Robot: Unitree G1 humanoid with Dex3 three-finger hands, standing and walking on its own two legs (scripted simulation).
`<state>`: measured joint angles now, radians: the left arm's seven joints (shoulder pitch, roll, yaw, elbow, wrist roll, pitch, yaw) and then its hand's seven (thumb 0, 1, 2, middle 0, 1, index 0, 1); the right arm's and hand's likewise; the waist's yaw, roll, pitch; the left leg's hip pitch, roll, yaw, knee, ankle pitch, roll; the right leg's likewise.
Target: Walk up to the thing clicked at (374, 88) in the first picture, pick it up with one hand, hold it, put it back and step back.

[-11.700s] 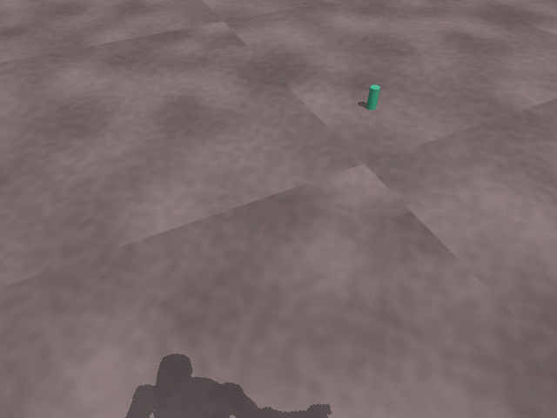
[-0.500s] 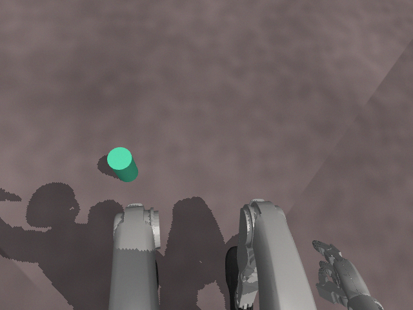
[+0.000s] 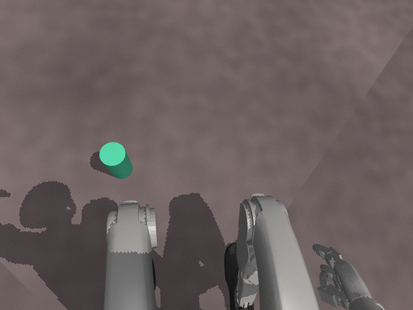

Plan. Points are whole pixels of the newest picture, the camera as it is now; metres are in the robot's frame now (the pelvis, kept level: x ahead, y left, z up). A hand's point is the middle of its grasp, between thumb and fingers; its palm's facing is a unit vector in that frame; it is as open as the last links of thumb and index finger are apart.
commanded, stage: go down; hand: left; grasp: from the side
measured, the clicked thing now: (117, 162) +0.46 +0.22 -0.31
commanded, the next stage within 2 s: approach in 0.14 s
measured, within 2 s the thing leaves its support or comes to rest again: neither
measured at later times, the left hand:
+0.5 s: hand out of the picture +0.39 +0.40 -0.05, palm faces +0.16 -0.99 -0.05, open 17.4 cm
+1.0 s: hand (86, 172) +0.42 +0.27 -0.24, palm faces +0.02 -1.00 +0.04, open 17.5 cm
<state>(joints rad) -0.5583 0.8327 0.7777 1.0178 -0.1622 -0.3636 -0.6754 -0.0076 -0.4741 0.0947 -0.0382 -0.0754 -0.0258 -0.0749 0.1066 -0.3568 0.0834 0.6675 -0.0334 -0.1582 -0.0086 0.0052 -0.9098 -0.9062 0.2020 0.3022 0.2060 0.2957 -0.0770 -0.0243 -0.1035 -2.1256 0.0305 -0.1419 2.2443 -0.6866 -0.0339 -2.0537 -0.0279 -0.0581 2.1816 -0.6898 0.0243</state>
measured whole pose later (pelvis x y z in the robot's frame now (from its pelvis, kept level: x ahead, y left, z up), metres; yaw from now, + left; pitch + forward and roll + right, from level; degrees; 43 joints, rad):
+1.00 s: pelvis -0.01 +0.01 -0.10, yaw -8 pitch +17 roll -13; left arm -0.60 0.79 0.65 1.35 -0.18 -0.91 -0.52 -0.01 -0.56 0.04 -0.07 -0.09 -0.05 -0.09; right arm -0.13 -0.37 0.37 0.61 -0.25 -0.08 0.08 0.00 -0.93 -0.91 0.20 0.30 0.21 0.30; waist -0.22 -0.20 0.21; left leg -2.24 0.02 -0.31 2.62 -0.71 -0.04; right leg -2.11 0.04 -0.16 2.43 -0.65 0.06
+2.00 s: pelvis -0.02 +0.03 -0.10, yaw -11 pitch +11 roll -18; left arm -0.64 0.82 0.47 1.49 -0.05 -1.16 0.00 0.00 0.13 0.46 -0.41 -0.38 -0.39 -0.38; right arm -0.19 -0.37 0.52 0.56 -0.38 0.01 0.16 0.00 -0.88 -0.90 0.20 0.30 0.21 0.30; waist -0.26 -0.27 0.32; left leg -2.21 0.01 -0.42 2.68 -0.72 -0.03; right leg -2.05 0.07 -0.23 2.41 -0.62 0.08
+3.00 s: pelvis -0.02 +0.02 -0.08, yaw -9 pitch +17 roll -17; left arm -0.57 0.69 0.38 1.07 -0.05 -0.88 -0.03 0.00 -0.22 1.07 -0.73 -1.10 -0.74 -1.12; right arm -0.10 -0.34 0.36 0.58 -0.28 0.06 0.16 0.00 -0.90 -0.90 0.20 0.30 0.21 0.30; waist -0.19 -0.18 0.17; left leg -2.23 0.02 -0.34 2.58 -0.70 -0.02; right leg -2.07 0.04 -0.20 2.36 -0.63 0.06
